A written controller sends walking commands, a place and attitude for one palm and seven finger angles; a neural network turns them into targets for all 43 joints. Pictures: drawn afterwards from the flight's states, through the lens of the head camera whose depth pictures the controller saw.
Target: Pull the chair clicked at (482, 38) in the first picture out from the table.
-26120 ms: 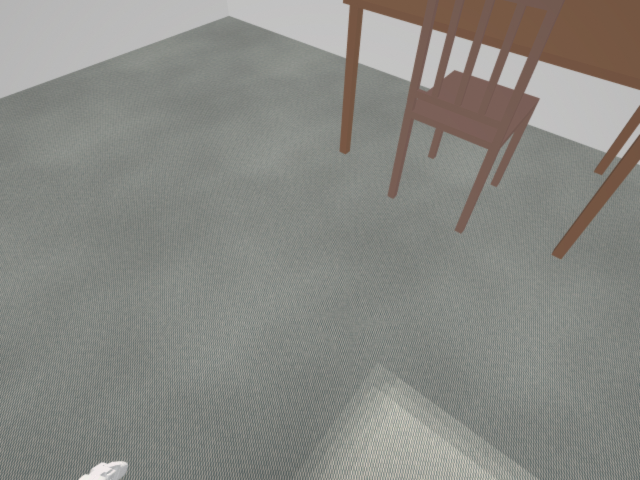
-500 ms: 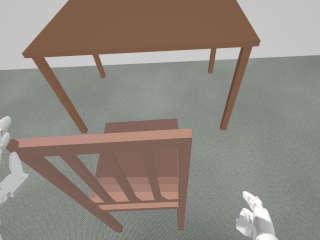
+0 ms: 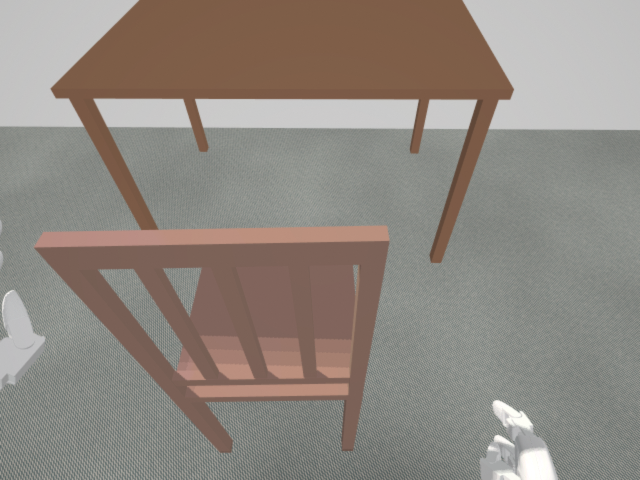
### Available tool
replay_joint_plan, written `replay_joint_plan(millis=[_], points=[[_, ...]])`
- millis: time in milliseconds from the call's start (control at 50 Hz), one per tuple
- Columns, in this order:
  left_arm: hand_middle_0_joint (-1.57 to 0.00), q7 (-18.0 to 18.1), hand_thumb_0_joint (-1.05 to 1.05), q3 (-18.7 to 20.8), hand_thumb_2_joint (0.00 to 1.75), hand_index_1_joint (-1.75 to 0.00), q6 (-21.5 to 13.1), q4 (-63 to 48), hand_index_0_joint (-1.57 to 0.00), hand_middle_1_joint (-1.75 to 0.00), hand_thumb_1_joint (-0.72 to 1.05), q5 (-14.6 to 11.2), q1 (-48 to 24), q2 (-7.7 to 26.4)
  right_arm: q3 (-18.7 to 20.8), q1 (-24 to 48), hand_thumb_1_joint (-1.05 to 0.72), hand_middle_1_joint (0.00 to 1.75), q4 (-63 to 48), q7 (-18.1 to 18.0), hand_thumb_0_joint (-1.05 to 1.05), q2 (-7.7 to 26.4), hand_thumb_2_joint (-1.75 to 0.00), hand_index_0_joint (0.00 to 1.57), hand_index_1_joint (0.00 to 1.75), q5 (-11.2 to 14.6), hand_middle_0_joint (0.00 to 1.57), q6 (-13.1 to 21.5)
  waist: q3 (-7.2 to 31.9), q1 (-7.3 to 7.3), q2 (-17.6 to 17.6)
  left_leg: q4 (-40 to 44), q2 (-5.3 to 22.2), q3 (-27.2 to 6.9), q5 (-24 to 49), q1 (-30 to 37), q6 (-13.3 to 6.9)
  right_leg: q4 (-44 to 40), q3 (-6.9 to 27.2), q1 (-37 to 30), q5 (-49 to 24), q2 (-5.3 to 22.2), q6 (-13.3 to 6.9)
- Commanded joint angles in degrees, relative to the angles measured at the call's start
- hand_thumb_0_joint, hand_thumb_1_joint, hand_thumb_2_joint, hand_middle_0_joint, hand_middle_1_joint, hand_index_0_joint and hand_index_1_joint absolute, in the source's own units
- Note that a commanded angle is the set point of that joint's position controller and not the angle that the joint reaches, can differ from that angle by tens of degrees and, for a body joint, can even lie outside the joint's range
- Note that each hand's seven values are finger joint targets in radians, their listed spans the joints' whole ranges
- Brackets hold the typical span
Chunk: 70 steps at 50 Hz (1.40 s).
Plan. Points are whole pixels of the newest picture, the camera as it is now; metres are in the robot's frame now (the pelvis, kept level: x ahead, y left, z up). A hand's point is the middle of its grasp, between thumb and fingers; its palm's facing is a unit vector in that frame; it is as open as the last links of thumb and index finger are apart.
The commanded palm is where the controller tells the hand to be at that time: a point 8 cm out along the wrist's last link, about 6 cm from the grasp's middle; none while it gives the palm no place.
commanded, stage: step back with the hand held close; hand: left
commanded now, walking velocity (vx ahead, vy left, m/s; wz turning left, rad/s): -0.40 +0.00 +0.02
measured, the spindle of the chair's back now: (245, 329) +0.33 +0.14 -0.05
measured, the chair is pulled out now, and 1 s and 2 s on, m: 0.56 0.56 0.56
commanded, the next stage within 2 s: stop stepping back and stand still in 1.94 s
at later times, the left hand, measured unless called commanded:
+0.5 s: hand (32, 352) +0.19 +0.26 +0.17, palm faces +0.46 -0.73 -0.50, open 7.4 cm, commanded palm +0.13 +0.30 +0.19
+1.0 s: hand (44, 344) +0.19 +0.25 +0.17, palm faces +0.47 -0.74 -0.49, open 7.4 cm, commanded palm +0.13 +0.29 +0.19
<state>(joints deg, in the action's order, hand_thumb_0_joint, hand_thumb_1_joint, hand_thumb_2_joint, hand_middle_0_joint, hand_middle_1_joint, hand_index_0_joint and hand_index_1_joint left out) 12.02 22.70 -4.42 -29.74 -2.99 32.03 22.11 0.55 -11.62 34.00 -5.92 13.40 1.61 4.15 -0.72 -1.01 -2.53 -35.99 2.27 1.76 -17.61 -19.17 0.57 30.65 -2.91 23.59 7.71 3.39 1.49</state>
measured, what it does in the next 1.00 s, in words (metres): stands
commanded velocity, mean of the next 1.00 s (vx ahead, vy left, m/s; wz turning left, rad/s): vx -0.40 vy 0.00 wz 0.01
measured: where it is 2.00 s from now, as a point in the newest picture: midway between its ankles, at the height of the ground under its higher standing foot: outside the picture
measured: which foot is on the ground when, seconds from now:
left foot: down 0.00-1.00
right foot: down 0.00-1.00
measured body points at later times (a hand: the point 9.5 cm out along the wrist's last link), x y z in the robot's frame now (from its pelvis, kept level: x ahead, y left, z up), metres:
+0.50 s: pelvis -0.01 +0.00 -0.01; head +0.03 +0.00 +0.44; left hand +0.16 +0.30 +0.20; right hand +0.18 -0.23 -0.09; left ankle +0.02 +0.13 -0.73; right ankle +0.09 -0.14 -0.73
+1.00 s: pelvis -0.01 -0.01 -0.01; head +0.03 -0.01 +0.44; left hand +0.16 +0.29 +0.20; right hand +0.16 -0.24 -0.10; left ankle +0.02 +0.13 -0.73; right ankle +0.09 -0.14 -0.73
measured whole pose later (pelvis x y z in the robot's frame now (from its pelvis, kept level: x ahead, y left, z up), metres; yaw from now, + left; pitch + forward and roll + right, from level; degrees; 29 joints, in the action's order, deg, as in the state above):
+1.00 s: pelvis -0.01 -0.01 -0.01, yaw +1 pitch +2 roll -1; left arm 11.9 25.6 -8.6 -34.3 -3.0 32.9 23.6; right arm 1.0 -10.6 35.6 -5.4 10.8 0.5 5.8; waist -1.9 -0.3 -1.0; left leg -41.4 3.2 0.4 -19.3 -24.4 1.4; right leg 35.4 -4.1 28.1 9.3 2.8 0.5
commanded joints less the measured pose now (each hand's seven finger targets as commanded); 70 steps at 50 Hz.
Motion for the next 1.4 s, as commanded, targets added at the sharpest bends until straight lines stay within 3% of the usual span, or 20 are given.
replay_joint_plan(millis=[0, 180, 260, 340, 480, 560, 640, 740, 860, 920, 960, 1020, 1080, 1120, 1160, 1220, 1280, 1320, 1340, 1380], points=[[-0.2, 1.33, 0.0, 8.06, 0.9, -0.3, -4.09, -12.6, -0.2, -0.3, 0.9, 0.71, -2.2, 10.88, 2.38, 6.64, -0.9, 0.3, -9.29, -0.29, 0.0, 6.12, -0.9, 0.2, 0.3, -0.08, 0.2, 3.12, 3.9, -0.1, -0.51, 11.13, 5.32, -6.06, -10.73, -7.34, -2.54, -5.66, 5.99, -7.01, 9.65, 4.41, -2.11], [-0.2, 1.32, 0.0, 9.58, 0.9, -0.3, -5.48, -15.02, -0.2, -0.3, 0.9, 0.29, 1.31, 10.74, 3.1, 6.66, -0.9, 0.3, -8.21, -0.04, 0.0, 5.44, -0.9, 0.2, 0.3, -0.43, 0.2, 3.21, 8.52, 0.05, -2.2, 8.62, 6.38, -6.91, -1.41, -6.57, -2.29, -1.13, 5.46, -9.13, -1.88, 4.75, -2.97], [-0.2, 1.42, 0.0, 10.83, 0.9, -0.3, -5.63, -14.36, -0.2, -0.3, 0.9, 0.06, 1.59, 11.6, 3.58, 6.93, -0.9, 0.3, -7.52, -0.19, 0.0, 5.17, -0.9, 0.2, 0.3, -0.53, 0.2, 3.07, 8.92, 0.3, 0.4, 6.6, 5.85, -6.65, -0.63, -5.86, -1.9, -1.9, 6.88, -7.79, -3.89, 5.68, -3.68], [-0.2, 1.27, 0.0, 10.51, 0.9, -0.3, -6.19, -15.77, -0.2, -0.3, 0.9, 0.26, 1.48, 11.42, 3.54, 6.76, -0.9, 0.3, -7.54, -0.04, 0.0, 5.11, -0.9, 0.2, 0.3, -0.77, 0.2, 2.98, 9.77, 0.4, 1.67, 5.81, 5.28, -6.73, -3.46, -5.48, -1.94, -3.21, 7.51, -6.33, -0.73, 6.1, -3.95], [-0.2, 1.46, 0.0, 10.49, 0.9, -0.3, -6.89, -15.84, -0.2, -0.3, 0.9, 0.55, 1.1, 10.95, 3.12, 6.74, -0.9, 0.3, -7.74, -0.58, 0.0, 5.01, -0.9, 0.2, 0.3, -0.84, 0.2, 3.02, 7.63, 0.55, -2.63, 10.28, 6.99, -8.05, -9.1, -10.65, -2.78, -0.14, 5.11, -8.08, 3.52, 3.73, -2.76], [-0.2, 1.51, 0.0, 11.13, 0.9, -0.3, -6.97, -14.28, -0.2, -0.3, 0.9, 0.65, 0.07, 11.8, 3.33, 6.65, -0.9, 0.3, -7.67, -0.59, 0.0, 5.22, -0.9, 0.2, 0.3, -0.78, 0.2, 3.41, 6.01, 0.56, -2.1, 8.8, 6.03, -7.19, -12.95, -12.66, -2.62, -1.27, 6.89, -7.3, 4.47, 4.32, -3.28], [-0.2, 1.38, 0.0, 9.97, 0.9, -0.3, -7.17, -15.06, -0.2, -0.3, 0.9, 0.84, -0.47, 11.29, 3.27, 5.46, -0.9, 0.3, -7.41, -0.1, 0.0, 5.41, -0.9, 0.2, 0.3, -1.16, 0.2, 3.66, 6.71, 0.74, 2.69, 5.02, 3.53, -5.96, -14.68, -8.74, -1.91, -7.29, 9.5, -3.28, 9.81, 6.76, -4.66], [-0.2, 1.61, 0.0, 10.3, 0.9, -0.3, -7.45, -15.91, -0.2, -0.3, 0.9, 0.91, 0.74, 11.43, 3.15, 6.09, -0.9, 0.3, -7.43, -0.2, 0.0, 5.38, -0.9, 0.2, 0.3, -1.14, 0.2, 3.58, 7.32, 0.63, -0.14, 8.75, 5.26, -7.49, -12.31, -8.01, -2.44, -5.56, 6.88, -4.36, 9.08, 5.03, -3.65], [-0.2, 1.44, 0.0, 11.16, 0.9, -0.3, -7.72, -15.49, -0.2, -0.3, 0.9, 0.64, 0.99, 11.29, 3.27, 6.69, -0.9, 0.3, -7.61, -0.53, 0.0, 5.53, -0.9, 0.2, 0.3, -0.81, 0.2, 4.23, 7.08, 0.34, -6.74, 12.57, 9.6, -9.59, -6.05, -15.54, -3.62, 5.85, 2.8, -12.78, -1.41, 1.37, -2.03], [-0.2, 0.99, 0.0, 10.01, 0.9, -0.3, -7.86, -16.34, -0.2, -0.3, 0.9, 0.28, 0.48, 10.28, 3.45, 5.48, -0.9, 0.3, -7.29, -0.13, 0.0, 4.97, -0.9, 0.2, 0.3, -0.82, 0.2, 4.78, 7.91, 0.41, -2.44, 7.25, 7.79, -7.31, -5.24, -13.25, -2.74, 3.94, 4.78, -10.9, -4.29, 3.3, -3.13], [-0.2, 1.06, 0.0, 10.94, 0.9, -0.3, -7.74, -15.99, -0.2, -0.3, 0.9, 0.23, 0.07, 11.76, 4.06, 4.16, -0.9, 0.3, -6.33, -0.01, 0.0, 4.84, -0.9, 0.2, 0.3, -1.09, 0.2, 4.64, 8.46, 0.91, 3.51, 0.54, 3.17, -4.9, -7.87, -8.51, -0.87, -4.58, 11.13, -6.25, -5.61, 8.13, -5.88], [-0.2, 1.38, 0.0, 10.57, 0.9, -0.3, -7.07, -15.71, -0.2, -0.3, 0.9, 0.32, 0.96, 12.13, 3.65, 4.69, -0.9, 0.3, -5.74, 0.54, 0.0, 4.13, -0.9, 0.2, 0.3, -1.42, 0.2, 3.78, 10.23, 0.91, 8.28, -3.81, 0.95, -3.89, -8.99, -2.13, -0.59, -11.58, 12.95, -2.2, 4.4, 13.01, -7.98], [-0.2, 1.46, 0.0, 11.69, 0.9, -0.3, -7.65, -16.04, -0.2, -0.3, 0.9, 0.48, 3.18, 12.0, 3.37, 6.32, -0.9, 0.3, -5.85, 0.03, 0.0, 4.32, -0.9, 0.2, 0.3, -1.26, 0.2, 3.3, 9.65, 0.69, 1.93, 7.06, 5.15, -8.39, -2.87, -2.05, -2.18, -5.66, 6.55, -3.3, 3.81, 7.18, -5.1], [-0.2, 1.23, 0.0, 11.24, 0.9, -0.3, -8.04, -15.25, -0.2, -0.3, 0.9, 0.36, 4.43, 11.02, 3.27, 7.6, -0.9, 0.3, -7.08, -0.29, 0.0, 5.0, -0.9, 0.2, 0.3, -0.79, 0.2, 3.45, 7.95, 0.8, -6.55, 15.09, 10.62, -12.23, -7.45, -10.05, -3.83, 3.04, 2.23, -7.5, 7.82, 1.11, -2.06], [-0.2, 1.31, 0.0, 11.95, 0.9, -0.3, -7.8, -14.58, -0.2, -0.3, 0.9, 0.48, 2.04, 11.68, 3.13, 8.57, -0.9, 0.3, -7.12, -0.79, 0.0, 4.8, -0.9, 0.2, 0.3, -0.86, 0.2, 3.6, 5.61, 0.8, -10.92, 16.95, 13.65, -13.79, -2.83, -16.42, -5.35, 10.59, 1.48, -11.37, 6.17, -1.07, -1.08], [-0.2, -0.02, 0.0, 9.14, 0.9, -0.3, -8.19, -15.79, -0.2, -0.3, 0.9, -0.25, 1.97, 9.55, 3.71, 5.98, -0.9, 0.3, -6.04, 0.19, 0.0, 4.54, -0.9, 0.2, 0.3, -1.05, 0.2, 5.06, 8.58, 0.32, -5.57, 6.54, 11.52, -9.91, 14.93, -5.67, -3.77, 4.0, 3.12, -8.38, -2.56, 1.73, -2.51], [-0.2, -0.38, 0.0, 8.04, 0.9, -0.3, -8.4, -17.33, -0.2, -0.3, 0.9, -0.24, -0.05, 10.24, 4.27, 4.21, -0.9, 0.3, -5.39, 0.65, 0.0, 4.62, -0.9, 0.2, 0.3, -1.23, 0.2, 5.15, 11.5, 1.54, 3.65, -3.69, 3.41, -4.51, 6.78, -1.78, -0.07, -4.07, 11.98, -7.29, -19.43, 9.42, -6.93], [-0.2, 0.12, 0.0, 9.43, 0.9, -0.3, -7.8, -15.63, -0.2, -0.3, 0.9, -0.41, 1.13, 12.12, 4.43, 4.61, -0.9, 0.3, -5.01, 1.03, 0.0, 3.66, -0.9, 0.2, 0.3, -1.15, 0.2, 4.44, 11.77, 1.32, 11.12, -10.09, -0.39, -2.94, -6.14, -0.18, 0.62, -12.25, 16.21, -3.55, -8.19, 15.92, -9.61], [-0.2, 0.36, 0.0, 9.88, 0.9, -0.3, -7.44, -15.58, -0.2, -0.3, 0.9, -0.32, 1.82, 12.65, 4.22, 5.68, -0.9, 0.3, -5.16, 1.12, 0.0, 3.42, -0.9, 0.2, 0.3, -1.14, 0.2, 3.83, 11.29, 0.87, 11.48, -11.38, -0.5, -3.75, -8.07, 0.06, 0.4, -13.49, 15.62, -3.18, -3.65, 16.95, -10.36], [-0.2, 0.54, 0.0, 11.16, 0.9, -0.3, -7.35, -14.97, -0.2, -0.3, 0.9, 0.04, 3.87, 12.54, 3.3, 6.91, -0.9, 0.3, -5.33, 0.91, 0.0, 2.77, -0.9, 0.2, 0.3, -1.03, 0.2, 2.98, 10.03, 0.99, 8.26, -1.46, 1.42, -5.24, -3.31, 1.5, -0.53, -9.45, 10.79, -3.25, -4.43, 13.64, -8.63]])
